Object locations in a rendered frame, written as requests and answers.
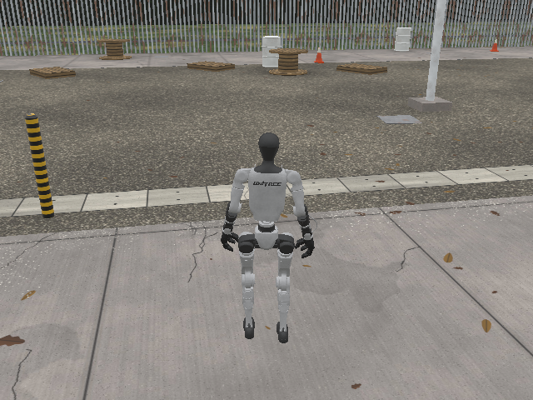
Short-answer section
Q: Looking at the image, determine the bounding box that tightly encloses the right robot shin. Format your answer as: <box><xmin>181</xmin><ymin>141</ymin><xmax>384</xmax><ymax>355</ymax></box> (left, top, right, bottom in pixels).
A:
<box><xmin>277</xmin><ymin>277</ymin><xmax>290</xmax><ymax>332</ymax></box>

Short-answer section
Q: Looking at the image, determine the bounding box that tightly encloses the robot left hand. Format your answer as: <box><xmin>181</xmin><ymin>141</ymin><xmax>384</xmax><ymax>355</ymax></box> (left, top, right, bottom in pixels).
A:
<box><xmin>221</xmin><ymin>232</ymin><xmax>239</xmax><ymax>252</ymax></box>

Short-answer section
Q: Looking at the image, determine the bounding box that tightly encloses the robot shin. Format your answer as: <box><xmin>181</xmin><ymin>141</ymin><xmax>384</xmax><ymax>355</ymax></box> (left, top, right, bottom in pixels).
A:
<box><xmin>277</xmin><ymin>277</ymin><xmax>290</xmax><ymax>332</ymax></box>
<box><xmin>242</xmin><ymin>274</ymin><xmax>254</xmax><ymax>328</ymax></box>

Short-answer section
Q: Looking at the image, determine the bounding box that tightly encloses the right robot upper arm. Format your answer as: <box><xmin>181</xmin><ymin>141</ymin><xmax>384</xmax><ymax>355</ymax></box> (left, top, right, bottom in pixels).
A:
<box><xmin>286</xmin><ymin>169</ymin><xmax>306</xmax><ymax>217</ymax></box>

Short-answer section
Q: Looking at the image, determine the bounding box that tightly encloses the left robot shin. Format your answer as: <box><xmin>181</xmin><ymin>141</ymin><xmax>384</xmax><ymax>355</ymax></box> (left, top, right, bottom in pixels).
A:
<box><xmin>242</xmin><ymin>274</ymin><xmax>254</xmax><ymax>328</ymax></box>

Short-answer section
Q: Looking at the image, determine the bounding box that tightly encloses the right robot forearm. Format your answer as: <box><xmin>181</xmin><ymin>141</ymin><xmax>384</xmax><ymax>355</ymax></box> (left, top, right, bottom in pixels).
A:
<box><xmin>297</xmin><ymin>204</ymin><xmax>313</xmax><ymax>240</ymax></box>

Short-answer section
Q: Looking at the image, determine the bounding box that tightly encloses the left robot upper arm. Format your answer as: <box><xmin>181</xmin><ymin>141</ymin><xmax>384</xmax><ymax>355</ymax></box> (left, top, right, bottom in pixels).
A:
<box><xmin>228</xmin><ymin>168</ymin><xmax>251</xmax><ymax>213</ymax></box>

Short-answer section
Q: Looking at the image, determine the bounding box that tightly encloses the robot right hand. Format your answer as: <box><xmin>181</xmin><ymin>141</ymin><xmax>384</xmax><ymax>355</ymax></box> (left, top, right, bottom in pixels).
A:
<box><xmin>295</xmin><ymin>238</ymin><xmax>315</xmax><ymax>258</ymax></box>

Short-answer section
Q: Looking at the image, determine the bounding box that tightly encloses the left robot forearm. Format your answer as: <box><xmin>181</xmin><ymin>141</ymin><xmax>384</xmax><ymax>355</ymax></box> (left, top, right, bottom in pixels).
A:
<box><xmin>222</xmin><ymin>201</ymin><xmax>237</xmax><ymax>235</ymax></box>

